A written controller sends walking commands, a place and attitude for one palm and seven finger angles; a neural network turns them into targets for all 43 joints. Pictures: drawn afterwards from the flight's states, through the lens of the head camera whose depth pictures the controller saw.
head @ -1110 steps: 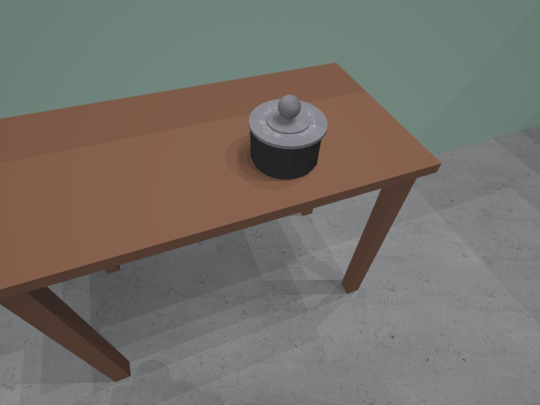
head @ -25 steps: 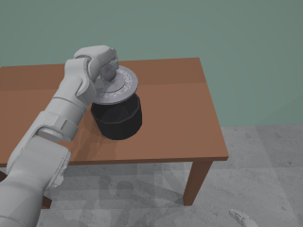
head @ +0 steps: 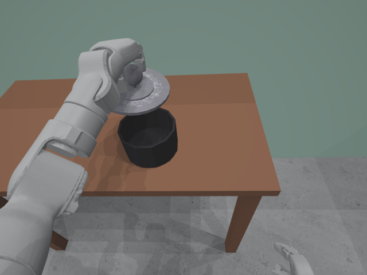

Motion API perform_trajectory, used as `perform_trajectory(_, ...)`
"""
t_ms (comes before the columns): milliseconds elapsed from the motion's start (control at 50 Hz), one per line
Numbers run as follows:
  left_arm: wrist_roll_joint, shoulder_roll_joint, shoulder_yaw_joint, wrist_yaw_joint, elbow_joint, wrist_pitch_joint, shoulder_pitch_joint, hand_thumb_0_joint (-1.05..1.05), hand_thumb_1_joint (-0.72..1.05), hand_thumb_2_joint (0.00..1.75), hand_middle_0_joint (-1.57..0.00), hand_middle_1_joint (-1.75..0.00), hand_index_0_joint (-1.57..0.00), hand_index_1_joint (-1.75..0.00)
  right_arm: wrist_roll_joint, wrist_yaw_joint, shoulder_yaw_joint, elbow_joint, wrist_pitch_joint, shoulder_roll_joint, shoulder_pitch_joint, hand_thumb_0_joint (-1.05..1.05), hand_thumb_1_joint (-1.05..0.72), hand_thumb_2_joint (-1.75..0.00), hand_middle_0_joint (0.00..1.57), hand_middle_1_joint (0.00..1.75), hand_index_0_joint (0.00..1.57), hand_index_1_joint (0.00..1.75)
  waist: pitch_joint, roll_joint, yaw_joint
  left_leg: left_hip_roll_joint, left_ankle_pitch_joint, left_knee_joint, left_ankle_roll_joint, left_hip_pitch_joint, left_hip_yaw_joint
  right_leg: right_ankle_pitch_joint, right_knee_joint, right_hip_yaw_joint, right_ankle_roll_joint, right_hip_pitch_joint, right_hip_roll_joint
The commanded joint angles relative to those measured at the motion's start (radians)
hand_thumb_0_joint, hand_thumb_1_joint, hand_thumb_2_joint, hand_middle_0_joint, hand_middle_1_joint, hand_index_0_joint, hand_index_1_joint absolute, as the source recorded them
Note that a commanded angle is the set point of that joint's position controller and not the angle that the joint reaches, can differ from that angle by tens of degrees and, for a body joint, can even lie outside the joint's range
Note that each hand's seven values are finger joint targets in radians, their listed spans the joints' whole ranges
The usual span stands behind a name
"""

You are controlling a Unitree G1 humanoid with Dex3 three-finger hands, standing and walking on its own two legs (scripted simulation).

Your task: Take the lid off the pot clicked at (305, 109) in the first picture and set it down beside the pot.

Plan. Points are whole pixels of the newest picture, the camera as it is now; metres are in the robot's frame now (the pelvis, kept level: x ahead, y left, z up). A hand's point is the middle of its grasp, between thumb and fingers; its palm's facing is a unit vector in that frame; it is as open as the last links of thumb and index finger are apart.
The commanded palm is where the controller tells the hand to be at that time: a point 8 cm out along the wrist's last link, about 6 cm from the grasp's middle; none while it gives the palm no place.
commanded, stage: lift the lid straight up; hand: left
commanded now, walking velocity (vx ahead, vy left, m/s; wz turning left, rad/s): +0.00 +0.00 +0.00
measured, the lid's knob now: (131, 75) +0.49 +0.13 +0.19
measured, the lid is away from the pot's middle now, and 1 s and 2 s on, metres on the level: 0.02 0.05 0.17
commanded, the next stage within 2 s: move the lid sideways beside the pot in 0.58 s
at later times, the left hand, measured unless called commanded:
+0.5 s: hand (120, 63) +0.46 +0.13 +0.25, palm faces -0.24 -0.08 -0.97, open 8.2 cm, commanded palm +0.44 +0.14 +0.31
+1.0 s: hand (109, 62) +0.47 +0.16 +0.24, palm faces -0.23 -0.08 -0.97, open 8.2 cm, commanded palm +0.45 +0.18 +0.31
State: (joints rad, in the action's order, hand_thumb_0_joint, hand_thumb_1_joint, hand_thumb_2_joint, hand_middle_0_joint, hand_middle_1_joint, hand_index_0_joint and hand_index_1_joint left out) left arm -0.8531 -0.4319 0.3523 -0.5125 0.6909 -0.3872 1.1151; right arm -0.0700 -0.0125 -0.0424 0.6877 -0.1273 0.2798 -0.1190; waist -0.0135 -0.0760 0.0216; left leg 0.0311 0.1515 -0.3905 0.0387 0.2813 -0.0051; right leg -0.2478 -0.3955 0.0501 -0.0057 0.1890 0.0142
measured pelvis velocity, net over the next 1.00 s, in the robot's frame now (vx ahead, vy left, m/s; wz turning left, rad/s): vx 0.01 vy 0.01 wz -0.02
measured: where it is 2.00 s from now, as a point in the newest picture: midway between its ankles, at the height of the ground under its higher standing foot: outside the picture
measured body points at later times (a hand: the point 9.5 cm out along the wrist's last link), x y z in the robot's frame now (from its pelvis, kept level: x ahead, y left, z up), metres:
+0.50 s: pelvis -0.01 +0.00 +0.00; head +0.01 -0.03 +0.45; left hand +0.46 +0.14 +0.30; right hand +0.13 -0.24 -0.13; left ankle +0.03 +0.10 -0.74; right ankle -0.03 -0.12 -0.74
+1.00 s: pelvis +0.01 +0.01 +0.00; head +0.03 -0.02 +0.45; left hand +0.48 +0.16 +0.29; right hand +0.13 -0.25 -0.13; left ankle +0.03 +0.10 -0.74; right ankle -0.03 -0.12 -0.74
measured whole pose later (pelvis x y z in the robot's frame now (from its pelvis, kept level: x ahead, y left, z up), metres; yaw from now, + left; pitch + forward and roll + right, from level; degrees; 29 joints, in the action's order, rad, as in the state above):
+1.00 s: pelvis +0.01 +0.01 +0.00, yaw -1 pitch +3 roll +0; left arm -0.90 -0.51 0.28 -0.57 0.75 -0.36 1.19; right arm -0.07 -0.01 -0.03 0.68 -0.13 0.29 -0.17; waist -0.01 -0.07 0.04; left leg 0.03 0.15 -0.38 0.05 0.28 -0.02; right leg -0.24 -0.37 0.03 0.00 0.19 0.01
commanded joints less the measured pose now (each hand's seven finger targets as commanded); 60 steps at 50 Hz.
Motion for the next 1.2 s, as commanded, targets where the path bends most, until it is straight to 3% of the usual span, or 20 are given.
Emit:
perform_trajectory(0,-0.027,-0.221,-0.124,0.048,-0.218,0.019,0.642,0.0,0.66,1.05,-1.17,-1.16,-0.67,-0.97,0.003,0.003,0.044,-0.124,0.048,0.114,0.081,0.0,-0.9,-0.9,0.2,0.3,0.2,0.3,-0.434,0.097,0.01,0.039,-0.258,-0.014,0.043,-0.311,0.054,0.343,0.034,-0.024,-0.035,-0.012,-0.056)
perform_trajectory(80,-0.018,-0.163,-0.077,0.04,-0.215,0.018,0.67,0.0,0.66,1.05,-1.17,-1.16,-0.67,-0.97,-0.001,-0.001,0.047,-0.123,0.049,0.113,0.084,0.0,-0.9,-0.9,0.2,0.3,0.2,0.3,-0.424,0.079,0.018,0.043,-0.259,-0.015,0.043,-0.313,0.055,0.339,0.034,-0.015,-0.037,0.0,-0.056)
perform_trajectory(120,-0.043,-0.273,-0.167,0.045,-0.182,0.015,0.675,0.0,0.66,1.05,-1.17,-1.16,-0.67,-0.97,0.007,0.002,0.045,-0.114,0.052,0.121,0.067,0.0,-0.9,-0.9,0.2,0.3,0.2,0.3,-0.442,0.112,-0.001,0.038,-0.247,-0.008,0.044,-0.299,0.054,0.339,0.034,-0.023,-0.036,-0.028,-0.056)
perform_trajectory(180,-0.028,-0.193,-0.099,0.033,-0.199,0.012,0.687,0.0,0.66,1.05,-1.17,-1.16,-0.67,-0.97,0.0,-0.003,0.047,-0.121,0.053,0.117,0.081,0.0,-0.9,-0.9,0.2,0.3,0.2,0.3,-0.437,0.08,0.008,0.042,-0.264,-0.008,0.043,-0.305,0.054,0.344,0.033,-0.016,-0.038,-0.021,-0.054)
perform_trajectory(220,-0.048,-0.251,-0.149,0.034,-0.187,0.008,0.69,0.0,0.66,1.05,-1.17,-1.16,-0.67,-0.97,0.006,-0.004,0.045,-0.121,0.057,0.12,0.077,0.0,-0.9,-0.9,0.2,0.3,0.2,0.3,-0.445,0.095,-0.005,0.037,-0.257,-0.006,0.042,-0.306,0.055,0.334,0.032,-0.022,-0.039,-0.026,-0.055)
perform_trajectory(280,-0.03,-0.201,-0.112,0.023,-0.176,-0.002,0.682,0.0,0.66,1.05,-1.17,-1.16,-0.67,-0.97,0.003,-0.004,0.049,-0.124,0.056,0.119,0.08,0.0,-0.9,-0.9,0.2,0.3,0.2,0.3,-0.428,0.101,0.002,0.041,-0.255,-0.004,0.046,-0.294,0.051,0.341,0.038,-0.016,-0.038,-0.024,-0.053)
perform_trajectory(320,-0.051,-0.288,-0.175,0.021,-0.108,-0.006,0.689,0.0,0.66,1.05,-1.17,-1.16,-0.67,-0.97,0.006,0.003,0.041,-0.115,0.056,0.125,0.072,0.0,-0.9,-0.9,0.2,0.3,0.2,0.3,-0.39,0.145,-0.006,0.038,-0.214,0.004,0.049,-0.255,0.043,0.321,0.044,-0.026,-0.033,-0.029,-0.051)
perform_trajectory(380,-0.039,-0.188,-0.085,0.013,-0.126,-0.003,0.723,0.0,0.66,1.05,-1.17,-1.16,-0.67,-0.97,0.0,0.004,0.047,-0.121,0.058,0.119,0.075,0.0,-0.9,-0.9,0.2,0.3,0.2,0.3,-0.398,0.099,0.012,0.041,-0.21,0.003,0.049,-0.278,0.045,0.298,0.047,-0.019,-0.034,-0.001,-0.052)
perform_trajectory(420,-0.058,-0.247,-0.133,0.011,-0.064,-0.006,0.719,0.0,0.66,1.05,-1.17,-1.16,-0.67,-0.97,0.004,0.008,0.043,-0.111,0.057,0.125,0.058,0.0,-0.9,-0.9,0.2,0.3,0.2,0.3,-0.379,0.142,0.008,0.038,-0.184,0.008,0.05,-0.257,0.042,0.279,0.051,-0.023,-0.032,0.0,-0.052)
perform_trajectory(480,-0.037,-0.166,-0.064,0.004,-0.117,0.004,0.754,0.0,0.66,1.05,-1.17,-1.16,-0.67,-0.97,0.0,0.005,0.049,-0.121,0.058,0.122,0.063,0.0,-0.9,-0.9,0.2,0.3,0.2,0.3,-0.417,0.084,0.021,0.04,-0.205,0.002,0.047,-0.29,0.048,0.286,0.046,-0.017,-0.035,0.009,-0.052)
perform_trajectory(520,-0.056,-0.228,-0.115,0.009,-0.123,0.012,0.78,0.0,0.66,1.05,-1.17,-1.16,-0.67,-0.97,0.007,0.006,0.047,-0.118,0.07,0.122,0.053,0.0,-0.9,-0.9,0.2,0.3,0.2,0.3,-0.448,0.09,0.015,0.037,-0.218,-0.003,0.046,-0.313,0.058,0.289,0.04,-0.023,-0.038,0.002,-0.057)
perform_trajectory(640,-0.056,-0.193,-0.082,0.013,-0.095,0.018,0.85,0.0,0.66,1.05,-1.17,-1.16,-0.67,-0.97,0.006,0.007,0.047,-0.101,0.074,0.121,0.028,0.0,-0.9,-0.9,0.2,0.3,0.2,0.3,-0.43,0.085,0.027,0.039,-0.205,0.005,0.044,-0.304,0.059,0.289,0.045,-0.02,-0.037,0.016,-0.058)
perform_trajectory(700,-0.074,-0.307,-0.186,0.04,-0.146,0.053,0.797,0.0,0.66,1.05,-1.17,-1.16,-0.67,-0.97,0.015,0.008,0.051,-0.113,0.081,0.126,0.012,0.0,-0.9,-0.9,0.2,0.3,0.2,0.3,-0.499,0.092,0.003,0.03,-0.283,-0.006,0.044,-0.324,0.059,0.343,0.039,-0.029,-0.042,-0.038,-0.056)
perform_trajectory(840,-0.085,-0.319,-0.183,0.028,-0.069,0.029,0.681,0.0,0.66,1.05,-1.17,-1.16,-0.67,-0.97,0.003,0.003,0.049,-0.123,0.044,0.134,0.036,0.0,-0.9,-0.9,0.2,0.3,0.2,0.3,-0.423,0.117,-0.005,0.029,-0.29,-0.005,0.05,-0.256,0.034,0.382,0.037,-0.028,-0.037,-0.051,-0.047)
perform_trajectory(900,-0.082,-0.371,-0.209,0.015,-0.204,0.038,0.714,0.0,0.66,1.05,-1.17,-1.16,-0.67,-0.97,0.004,0.004,0.054,-0.148,0.047,0.136,0.045,0.0,-0.9,-0.9,0.2,0.3,0.2,0.3,-0.512,0.097,-0.005,0.031,-0.362,-0.022,0.053,-0.315,0.043,0.436,0.034,-0.037,-0.033,-0.087,-0.047)
perform_trajectory(940,-0.075,-0.307,-0.155,-0.003,-0.164,0.032,0.692,0.0,0.66,1.05,-1.17,-1.16,-0.67,-0.97,-0.001,0.004,0.055,-0.14,0.041,0.134,0.041,0.0,-0.9,-0.9,0.2,0.3,0.2,0.3,-0.443,0.114,0.01,0.031,-0.354,-0.027,0.056,-0.305,0.042,0.426,0.039,-0.026,-0.032,-0.04,-0.051)
perform_trajectory(1000,-0.064,-0.381,-0.205,-0.009,-0.263,0.042,0.693,0.0,0.66,1.05,-1.17,-1.16,-0.67,-0.97,0.0,0.002,0.059,-0.151,0.044,0.141,0.044,0.0,-0.9,-0.9,0.2,0.3,0.2,0.3,-0.5,0.06,0.003,0.031,-0.401,-0.036,0.054,-0.352,0.053,0.428,0.039,-0.03,-0.032,-0.049,-0.055)
perform_trajectory(1080,-0.041,-0.324,-0.162,-0.021,-0.281,0.045,0.638,0.0,0.66,1.05,-1.17,-1.16,-0.67,-0.97,-0.007,-0.003,0.064,-0.149,0.037,0.143,0.056,0.0,-0.9,-0.9,0.2,0.3,0.2,0.3,-0.465,0.043,0.009,0.03,-0.439,-0.048,0.053,-0.368,0.064,0.417,0.041,-0.018,-0.035,-0.009,-0.058)
perform_trajectory(1100,-0.058,-0.422,-0.241,-0.017,-0.292,0.047,0.645,0.0,0.66,1.05,-1.17,-1.16,-0.67,-0.97,-0.001,-0.004,0.063,-0.148,0.038,0.146,0.046,0.0,-0.9,-0.9,0.2,0.3,0.2,0.3,-0.498,0.065,-0.005,0.029,-0.438,-0.046,0.052,-0.363,0.061,0.43,0.037,-0.028,-0.033,-0.04,-0.06)
perform_trajectory(1180,-0.039,-0.309,-0.141,-0.03,-0.26,0.04,0.601,0.0,0.66,1.05,-1.17,-1.16,-0.67,-0.97,-0.013,-0.008,0.062,-0.15,0.022,0.141,0.075,0.0,-0.9,-0.9,0.2,0.3,0.2,0.3,-0.431,0.034,0.01,0.032,-0.392,-0.046,0.048,-0.346,0.064,0.366,0.042,-0.01,-0.037,0.017,-0.059)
